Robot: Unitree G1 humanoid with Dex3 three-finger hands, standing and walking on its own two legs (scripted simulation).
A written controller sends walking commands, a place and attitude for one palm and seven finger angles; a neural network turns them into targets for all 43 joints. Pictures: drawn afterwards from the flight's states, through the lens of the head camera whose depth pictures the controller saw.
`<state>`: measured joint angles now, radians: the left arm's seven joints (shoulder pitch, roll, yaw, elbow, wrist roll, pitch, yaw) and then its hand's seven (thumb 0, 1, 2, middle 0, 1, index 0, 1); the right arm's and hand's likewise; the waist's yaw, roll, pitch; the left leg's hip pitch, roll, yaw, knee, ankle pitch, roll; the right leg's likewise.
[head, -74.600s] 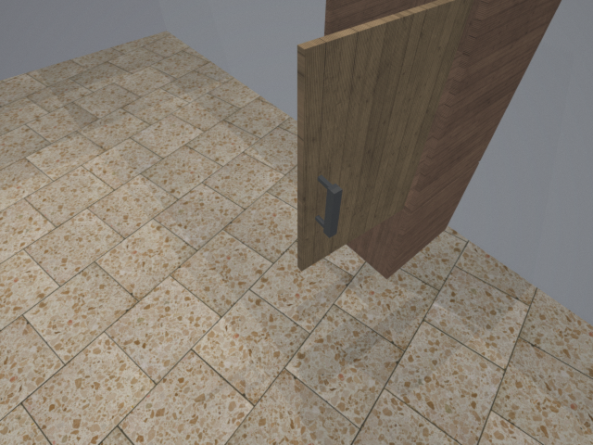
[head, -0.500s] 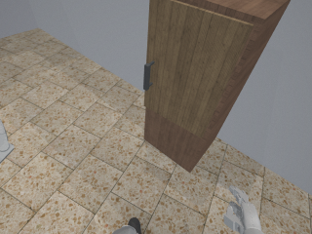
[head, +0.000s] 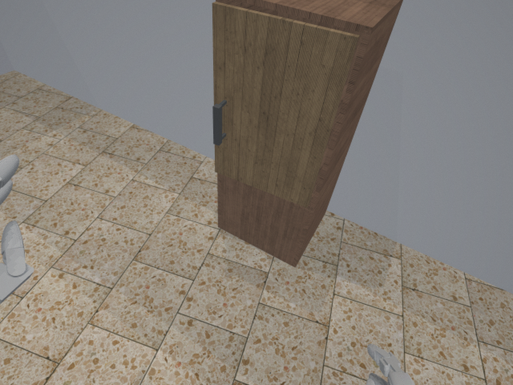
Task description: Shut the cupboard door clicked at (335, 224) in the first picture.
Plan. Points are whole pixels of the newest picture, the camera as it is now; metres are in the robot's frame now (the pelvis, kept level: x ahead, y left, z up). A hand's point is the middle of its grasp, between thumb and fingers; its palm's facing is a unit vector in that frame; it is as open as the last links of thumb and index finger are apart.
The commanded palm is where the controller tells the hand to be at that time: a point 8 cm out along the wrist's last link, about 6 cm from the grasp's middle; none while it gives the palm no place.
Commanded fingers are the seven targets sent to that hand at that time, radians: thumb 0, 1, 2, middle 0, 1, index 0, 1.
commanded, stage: stop stepping back and stand still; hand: left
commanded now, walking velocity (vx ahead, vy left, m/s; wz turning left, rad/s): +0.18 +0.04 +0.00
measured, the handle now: (220, 122) +0.91 +0.14 -0.09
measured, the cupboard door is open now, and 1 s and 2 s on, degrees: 4 4 4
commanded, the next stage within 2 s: let the arm hang, fingers relaxed in 0.46 s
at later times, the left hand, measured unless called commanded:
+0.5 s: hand out of the picture +0.20 +0.30 +0.17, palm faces +0.43 -0.75 -0.51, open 7.4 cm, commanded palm +0.13 +0.34 +0.17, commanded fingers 0.00 0.90 0.90 -0.20 -0.30 -0.20 -0.30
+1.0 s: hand out of the picture +0.02 +0.24 -0.18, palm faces +0.06 -0.98 -0.19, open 7.0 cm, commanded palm none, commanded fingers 0.00 0.90 0.90 -0.20 -0.30 -0.20 -0.30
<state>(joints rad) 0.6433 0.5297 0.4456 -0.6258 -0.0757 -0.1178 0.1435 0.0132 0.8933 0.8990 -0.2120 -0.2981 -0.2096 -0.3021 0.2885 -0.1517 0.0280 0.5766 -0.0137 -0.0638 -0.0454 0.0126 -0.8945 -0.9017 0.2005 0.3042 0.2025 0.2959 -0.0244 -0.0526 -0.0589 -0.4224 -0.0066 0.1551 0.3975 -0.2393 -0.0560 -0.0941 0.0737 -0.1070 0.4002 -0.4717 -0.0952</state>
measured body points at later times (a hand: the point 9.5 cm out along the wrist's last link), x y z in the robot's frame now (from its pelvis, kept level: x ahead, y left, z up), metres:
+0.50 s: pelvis -0.01 +0.04 -0.01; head +0.00 +0.04 +0.44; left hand +0.17 +0.34 +0.20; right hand +0.14 -0.18 -0.10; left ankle +0.01 +0.17 -0.74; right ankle -0.01 -0.06 -0.74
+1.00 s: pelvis +0.00 +0.05 +0.00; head +0.02 +0.07 +0.45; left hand +0.02 +0.29 -0.16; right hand +0.05 -0.19 -0.14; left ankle +0.01 +0.17 -0.74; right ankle -0.01 -0.06 -0.74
